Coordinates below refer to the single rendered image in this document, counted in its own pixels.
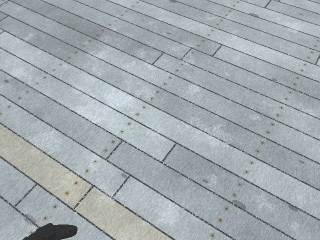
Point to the robot left hand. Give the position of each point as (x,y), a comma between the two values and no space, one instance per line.
(53,232)

